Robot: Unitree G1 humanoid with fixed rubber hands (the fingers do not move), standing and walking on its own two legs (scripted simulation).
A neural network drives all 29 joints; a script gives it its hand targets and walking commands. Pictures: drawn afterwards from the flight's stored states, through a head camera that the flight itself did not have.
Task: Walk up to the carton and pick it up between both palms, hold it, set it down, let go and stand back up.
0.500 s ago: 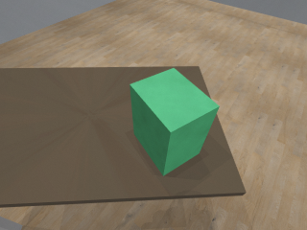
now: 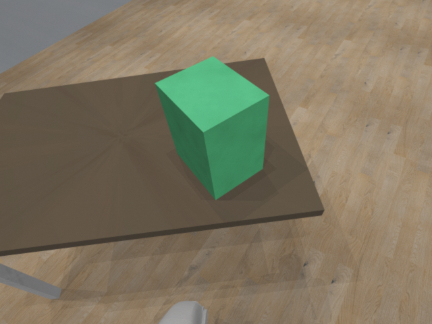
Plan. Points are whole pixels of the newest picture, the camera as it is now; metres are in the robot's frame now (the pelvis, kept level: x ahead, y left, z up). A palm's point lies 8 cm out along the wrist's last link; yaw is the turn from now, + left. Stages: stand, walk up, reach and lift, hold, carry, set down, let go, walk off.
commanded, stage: walk up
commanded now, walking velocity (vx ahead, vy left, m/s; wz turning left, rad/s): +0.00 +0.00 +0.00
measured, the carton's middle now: (214, 130) +0.55 +0.03 -0.01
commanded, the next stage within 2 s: none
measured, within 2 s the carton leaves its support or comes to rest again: neither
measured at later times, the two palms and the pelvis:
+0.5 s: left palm out of the picture -0.08 +0.23 -0.15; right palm out of the picture -0.07 -0.17 -0.14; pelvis -0.04 +0.03 +0.01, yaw +0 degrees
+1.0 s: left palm out of the picture -0.06 +0.34 -0.16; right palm out of the picture +0.00 -0.13 -0.13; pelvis -0.01 +0.11 -0.01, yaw +0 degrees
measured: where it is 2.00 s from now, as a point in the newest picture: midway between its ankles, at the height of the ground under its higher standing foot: outside the picture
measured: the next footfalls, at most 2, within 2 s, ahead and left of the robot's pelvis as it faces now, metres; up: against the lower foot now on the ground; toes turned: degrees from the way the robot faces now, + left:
left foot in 0.18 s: -0.05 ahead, +0.12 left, +0.00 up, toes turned +1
left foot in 0.92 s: +0.02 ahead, +0.21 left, +0.00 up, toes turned +6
